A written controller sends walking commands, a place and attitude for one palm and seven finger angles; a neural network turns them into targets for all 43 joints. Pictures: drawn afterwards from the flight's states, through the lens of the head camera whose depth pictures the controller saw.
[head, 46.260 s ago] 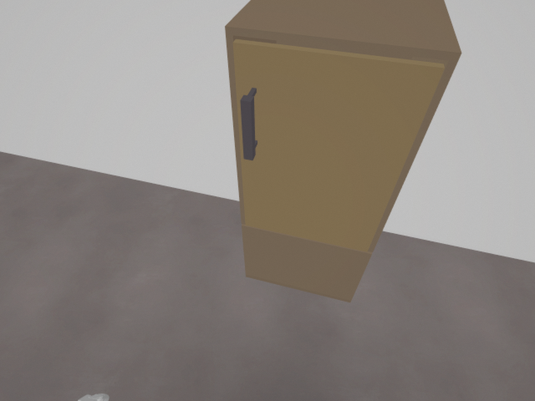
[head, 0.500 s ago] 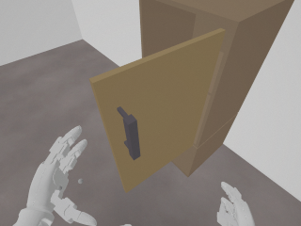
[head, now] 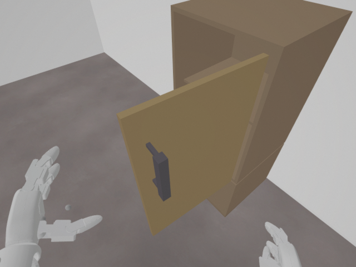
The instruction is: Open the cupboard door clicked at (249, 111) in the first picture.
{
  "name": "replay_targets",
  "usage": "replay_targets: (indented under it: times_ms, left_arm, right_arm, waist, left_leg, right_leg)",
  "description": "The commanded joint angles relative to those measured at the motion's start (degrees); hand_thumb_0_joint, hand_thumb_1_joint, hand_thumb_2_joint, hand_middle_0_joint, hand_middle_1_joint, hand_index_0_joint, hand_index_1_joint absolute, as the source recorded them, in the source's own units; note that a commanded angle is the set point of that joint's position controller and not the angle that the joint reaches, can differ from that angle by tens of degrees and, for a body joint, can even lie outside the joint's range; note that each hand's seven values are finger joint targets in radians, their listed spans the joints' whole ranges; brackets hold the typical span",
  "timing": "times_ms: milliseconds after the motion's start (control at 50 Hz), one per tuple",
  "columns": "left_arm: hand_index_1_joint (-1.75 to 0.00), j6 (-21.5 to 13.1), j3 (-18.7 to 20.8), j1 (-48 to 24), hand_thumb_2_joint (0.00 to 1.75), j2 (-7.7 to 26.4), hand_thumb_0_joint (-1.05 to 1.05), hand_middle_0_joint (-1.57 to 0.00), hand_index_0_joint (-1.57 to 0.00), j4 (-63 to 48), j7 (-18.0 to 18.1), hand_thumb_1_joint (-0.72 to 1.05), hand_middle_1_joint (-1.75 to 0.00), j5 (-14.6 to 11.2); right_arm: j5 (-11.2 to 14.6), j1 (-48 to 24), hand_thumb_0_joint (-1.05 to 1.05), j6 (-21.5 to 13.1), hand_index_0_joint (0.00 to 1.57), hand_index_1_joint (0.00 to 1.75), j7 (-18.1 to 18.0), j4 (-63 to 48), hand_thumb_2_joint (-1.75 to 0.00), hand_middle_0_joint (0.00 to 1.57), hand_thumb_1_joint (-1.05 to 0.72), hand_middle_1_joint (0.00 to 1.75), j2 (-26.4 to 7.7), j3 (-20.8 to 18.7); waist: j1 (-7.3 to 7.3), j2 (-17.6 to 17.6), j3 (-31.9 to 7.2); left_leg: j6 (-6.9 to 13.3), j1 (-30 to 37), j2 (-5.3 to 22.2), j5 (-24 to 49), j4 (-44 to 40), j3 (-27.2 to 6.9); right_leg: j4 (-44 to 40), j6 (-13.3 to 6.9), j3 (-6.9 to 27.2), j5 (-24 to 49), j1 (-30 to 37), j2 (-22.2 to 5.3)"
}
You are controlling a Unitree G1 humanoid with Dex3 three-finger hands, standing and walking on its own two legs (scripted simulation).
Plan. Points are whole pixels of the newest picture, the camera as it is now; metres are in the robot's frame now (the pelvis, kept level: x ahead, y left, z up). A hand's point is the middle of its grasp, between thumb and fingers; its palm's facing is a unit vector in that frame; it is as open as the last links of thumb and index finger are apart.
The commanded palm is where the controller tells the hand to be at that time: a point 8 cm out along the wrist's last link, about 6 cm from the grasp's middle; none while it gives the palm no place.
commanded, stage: draw the hand back to the body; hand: left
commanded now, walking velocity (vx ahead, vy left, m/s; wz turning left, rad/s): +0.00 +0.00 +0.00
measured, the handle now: (157, 172) +0.31 +0.09 +0.06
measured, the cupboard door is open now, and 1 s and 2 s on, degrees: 86 86 86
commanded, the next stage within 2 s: step back with the hand held close in 0.78 s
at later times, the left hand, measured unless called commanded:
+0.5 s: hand (47, 169) +0.23 +0.25 +0.17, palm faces +0.45 -0.80 -0.40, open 8.1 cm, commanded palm +0.17 +0.29 +0.18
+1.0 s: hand (48, 172) +0.22 +0.24 +0.18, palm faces +0.44 -0.79 -0.43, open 7.4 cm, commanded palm +0.16 +0.28 +0.19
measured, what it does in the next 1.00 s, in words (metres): stands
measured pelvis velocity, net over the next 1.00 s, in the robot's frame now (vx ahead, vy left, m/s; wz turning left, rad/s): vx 0.01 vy -0.02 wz -0.01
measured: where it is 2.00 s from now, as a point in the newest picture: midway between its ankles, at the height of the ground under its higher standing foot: outside the picture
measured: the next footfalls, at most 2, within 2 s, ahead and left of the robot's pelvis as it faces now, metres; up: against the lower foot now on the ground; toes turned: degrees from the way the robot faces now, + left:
none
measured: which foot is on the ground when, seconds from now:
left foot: down 0.00-1.00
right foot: down 0.00-1.00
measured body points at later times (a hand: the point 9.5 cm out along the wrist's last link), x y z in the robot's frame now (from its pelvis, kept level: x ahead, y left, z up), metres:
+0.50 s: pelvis +0.03 -0.01 +0.01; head +0.02 -0.03 +0.46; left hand +0.20 +0.29 +0.19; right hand +0.22 -0.22 -0.07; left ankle +0.03 +0.12 -0.73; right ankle -0.03 -0.13 -0.73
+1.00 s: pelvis +0.01 -0.02 +0.01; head +0.01 -0.04 +0.46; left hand +0.19 +0.28 +0.20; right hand +0.20 -0.25 -0.08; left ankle +0.03 +0.12 -0.73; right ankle -0.03 -0.13 -0.73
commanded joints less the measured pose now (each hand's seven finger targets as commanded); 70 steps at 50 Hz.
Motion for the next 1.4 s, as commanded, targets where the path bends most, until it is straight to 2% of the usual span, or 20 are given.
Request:
replay_targets:
  times_ms: [0, 100, 140, 280, 380, 440, 540, 620, 860, 880, 900, 920, 940, 980, 1020, 1100, 1160, 1220, 1300, 1380]
  left_arm:
    - [-0.30, -4.1, 7.2, -4.8, 0.62, 8.9, 0.00, -0.18, -0.18, -13.0, 1.6, 0.23, -0.30, 0.5]
    - [-0.30, -4.3, 9.1, -5.2, 0.69, 9.4, 0.00, -0.18, -0.18, -13.1, 1.7, 0.41, -0.30, 0.6]
    - [-0.30, -4.1, 10.0, -4.8, 0.72, 9.5, 0.00, -0.19, -0.19, -11.6, 1.6, 0.48, -0.30, 0.3]
    - [-0.30, -3.9, 14.0, -7.7, 0.82, 11.8, 0.00, -0.19, -0.19, -13.3, 1.5, 0.73, -0.30, -0.1]
    - [-0.30, -3.9, 16.7, -9.0, 0.90, 13.3, 0.00, -0.20, -0.20, -12.5, 1.6, 0.90, -0.30, -0.5]
    - [-0.30, -3.2, 14.3, -6.6, 0.90, 10.4, 0.00, -0.20, -0.20, -8.8, 0.9, 0.90, -0.30, -0.8]
    - [-0.30, -3.6, 15.6, -8.2, 0.90, 12.5, 0.00, -0.20, -0.20, -10.5, 0.9, 0.90, -0.30, -0.8]
    - [-0.30, -4.0, 16.4, -9.2, 0.90, 13.8, 0.00, -0.20, -0.20, -12.0, 1.2, 0.90, -0.30, -0.6]
    - [-0.30, -4.7, 15.5, -8.6, 0.90, 12.3, 0.00, -0.20, -0.20, -9.0, 0.8, 0.90, -0.30, -1.0]
    - [-0.30, -5.3, 16.0, -12.6, 0.90, 13.6, 0.00, -0.20, -0.20, -12.6, 0.9, 0.90, -0.30, -1.0]
    - [-0.30, -7.4, 22.9, -17.0, 0.90, 20.9, 0.00, -0.20, -0.20, -14.4, 1.2, 0.90, -0.30, -0.3]
    - [-0.30, -8.3, 22.8, -16.9, 0.90, 20.7, 0.00, -0.20, -0.20, -12.2, 1.0, 0.90, -0.30, 0.0]
    - [-0.30, -8.0, 19.4, -9.6, 0.90, 16.1, 0.00, -0.20, -0.20, -8.1, 0.5, 0.90, -0.30, -0.1]
    - [-0.30, -7.6, 17.2, -4.3, 0.90, 13.5, 0.00, -0.20, -0.20, -8.0, 0.1, 0.90, -0.30, -0.1]
    - [-0.30, -7.5, 17.7, -2.2, 0.90, 14.1, 0.00, -0.20, -0.20, -9.5, 0.3, 0.90, -0.30, -0.1]
    - [-0.30, -7.2, 19.9, -1.4, 0.90, 16.6, 0.00, -0.20, -0.20, -12.8, 1.1, 0.90, -0.30, -0.2]
    - [-0.30, -7.4, 21.2, -0.3, 0.90, 17.6, 0.00, -0.20, -0.20, -14.3, 1.8, 0.90, -0.30, -0.3]
    - [-0.30, -8.0, 22.2, 0.3, 0.90, 18.7, 0.00, -0.20, -0.20, -16.4, 2.3, 0.90, -0.30, -0.3]
    - [-0.30, -8.9, 21.5, 1.4, 0.90, 17.2, 0.00, -0.20, -0.20, -16.9, 2.7, 0.90, -0.30, -0.1]
    - [-0.30, -10.5, 21.9, 0.6, 0.90, 16.3, 0.00, -0.20, -0.20, -17.2, 3.2, 0.90, -0.30, 0.8]
  right_arm:
    - [-0.5, -8.2, 0.00, -3.4, 0.20, 0.30, -0.2, -8.6, -0.90, 0.20, -0.90, 0.30, -5.9, -2.4]
    - [-0.6, -8.6, 0.00, -3.0, 0.20, 0.30, 0.5, -7.7, -0.90, 0.20, -0.90, 0.30, -6.0, -2.7]
    - [-0.7, -8.8, 0.00, -2.5, 0.20, 0.30, 0.6, -7.5, -0.90, 0.20, -0.90, 0.30, -6.0, -3.0]
    - [-0.8, -9.0, 0.00, -1.1, 0.20, 0.30, 1.3, -7.1, -0.90, 0.20, -0.90, 0.30, -5.9, -3.5]
    - [-0.7, -9.1, 0.00, -0.5, 0.20, 0.30, 1.4, -6.6, -0.90, 0.20, -0.90, 0.30, -6.0, -3.8]
    - [-0.6, -9.3, 0.00, 0.3, 0.20, 0.30, 1.7, -6.7, -0.90, 0.20, -0.90, 0.30, -6.0, -4.0]
    - [-0.7, -9.9, 0.00, 0.8, 0.20, 0.30, 1.5, -7.0, -0.90, 0.20, -0.90, 0.30, -6.1, -4.3]
    - [-0.7, -9.9, 0.00, 0.3, 0.20, 0.30, 1.2, -6.5, -0.90, 0.20, -0.90, 0.30, -5.9, -4.1]
    - [-0.5, -10.5, 0.00, -0.1, 0.20, 0.30, 1.0, -6.0, -0.90, 0.20, -0.90, 0.30, -5.9, -4.5]
    - [-0.4, -10.9, 0.00, -0.3, 0.20, 0.30, 0.9, -6.2, -0.90, 0.20, -0.90, 0.30, -6.0, -4.5]
    - [-0.3, -9.7, 0.00, 0.9, 0.20, 0.30, 1.2, -7.3, -0.90, 0.20, -0.90, 0.30, -7.0, -4.5]
    - [-0.4, -9.6, 0.00, 1.8, 0.20, 0.30, 1.2, -6.3, -0.90, 0.20, -0.90, 0.30, -6.4, -4.6]
    - [-0.5, -10.0, 0.00, 2.4, 0.20, 0.30, 1.2, -6.2, -0.90, 0.20, -0.90, 0.30, -6.3, -4.8]
    - [-0.3, -9.6, 0.00, 3.7, 0.20, 0.30, 1.6, -7.5, -0.90, 0.20, -0.90, 0.30, -6.8, -5.3]
    - [-0.2, -9.6, 0.00, 4.7, 0.20, 0.30, 1.5, -8.2, -0.90, 0.20, -0.90, 0.30, -7.1, -5.7]
    - [0.2, -9.5, 0.00, 6.3, 0.20, 0.30, 1.4, -10.0, -0.90, 0.20, -0.90, 0.30, -6.8, -5.9]
    - [0.4, -9.6, 0.00, 6.6, 0.20, 0.30, 1.1, -10.6, -0.90, 0.20, -0.90, 0.30, -6.7, -6.0]
    - [0.3, -9.6, 0.00, 6.4, 0.20, 0.30, 1.0, -11.0, -0.90, 0.20, -0.90, 0.30, -7.0, -6.3]
    - [0.4, -8.6, 0.00, 5.4, 0.20, 0.30, 1.3, -11.1, -0.90, 0.20, -0.90, 0.30, -7.2, -6.3]
    - [0.3, -8.2, 0.00, 3.5, 0.20, 0.30, 1.3, -11.2, -0.90, 0.20, -0.90, 0.30, -8.0, -6.2]
  waist:
    - [0.44, 0.8, -3.4]
    - [0.81, 1.1, -3.4]
    - [0.88, -1.3, -3.1]
    - [1.27, 1.9, -5.5]
    - [1.37, 0.9, -5.9]
    - [1.10, -1.2, -3.2]
    - [1.44, -1.9, -4.2]
    - [1.56, 1.6, -5.1]
    - [1.21, -1.5, -2.1]
    - [1.14, 0.0, -3.3]
    - [-1.34, -1.7, 1.3]
    - [-1.40, -2.5, 0.9]
    - [-1.74, -4.9, -0.1]
    - [-1.79, -2.8, -3.9]
    - [-1.73, -0.1, -6.5]
    - [-1.97, -3.5, -8.8]
    - [-1.82, -2.2, -9.5]
    - [-1.67, 1.3, -9.1]
    - [-2.19, 2.0, -7.2]
    - [-2.39, 7.2, -2.9]
  left_leg:
    - [1.5, 10.3, -0.8, 9.0, -8.3, 0.1]
    - [1.3, 12.3, -0.6, 13.2, -10.2, 0.2]
    - [1.4, 12.6, -0.4, 14.4, -10.7, 0.4]
    - [1.3, 15.5, -0.3, 21.5, -10.6, 1.1]
    - [1.3, 16.2, -0.3, 23.3, -10.6, 1.4]
    - [1.5, 15.4, -0.2, 22.0, -11.0, 1.9]
    - [1.8, 15.4, -0.7, 20.3, -11.0, 2.2]
    - [1.6, 16.2, -0.9, 20.7, -10.6, 2.3]
    - [1.8, 16.1, -0.8, 16.2, -11.8, 2.7]
    - [1.8, 16.7, -1.0, 15.9, -11.7, 2.5]
    - [2.5, 13.6, 0.1, 14.1, -8.5, 2.2]
    - [2.2, 12.2, -0.2, 13.4, -7.5, 1.2]
    - [2.1, 12.7, -0.1, 15.1, -7.0, 1.6]
    - [2.0, 13.2, 0.8, 19.6, -7.4, 2.2]
    - [1.9, 13.9, 1.6, 24.4, -8.0, 2.1]
    - [1.5, 13.1, 2.4, 26.9, -7.8, 2.1]
    - [1.5, 11.4, 2.9, 26.2, -8.4, 1.6]
    - [1.7, 8.2, 3.4, 23.0, -9.4, 0.6]
    - [1.8, 2.8, 3.8, 12.4, -11.1, -0.5]
    - [3.5, -10.1, 6.0, -11.6, -18.1, -4.8]
  right_leg:
    - [-9.0, -1.6, -0.9, 11.7, -1.9, 0.9]
    - [-9.8, -1.6, -1.1, 15.2, 0.8, 1.1]
    - [-10.2, -1.5, -1.0, 16.8, 1.8, 1.2]
    - [-10.6, -1.4, -0.7, 22.4, 4.1, 1.2]
    - [-10.9, -1.3, -0.7, 24.5, 4.7, 1.2]
    - [-11.6, -0.9, -0.7, 24.9, 4.0, 1.2]
    - [-12.1, -0.9, -0.3, 25.6, 5.0, 1.1]
    - [-12.3, -1.1, -0.1, 25.8, 5.4, 0.9]
    - [-14.1, -0.6, 0.1, 21.7, 3.5, 1.2]
    - [-14.4, -0.6, 0.4, 21.2, 3.6, 1.2]
    - [-17.7, -0.5, 4.6, 26.7, -2.7, -1.8]
    - [-17.1, -0.9, 4.6, 30.5, -1.3, -3.3]
    - [-16.1, -0.7, 4.2, 33.3, -1.3, -3.5]
    - [-13.7, -0.1, 3.2, 35.0, 0.4, -3.4]
    - [-12.0, 0.1, 2.3, 35.0, 1.3, -3.0]
    - [-10.3, 0.3, 2.2, 35.5, 1.3, -2.3]
    - [-8.9, 0.3, 2.4, 33.1, 1.8, -1.9]
    - [-7.9, 0.2, 2.7, 28.6, 2.0, -1.5]
    - [-7.7, 0.1, 3.3, 20.2, 1.2, -0.6]
    - [-4.0, 0.2, 2.6, 6.6, 4.0, 1.7]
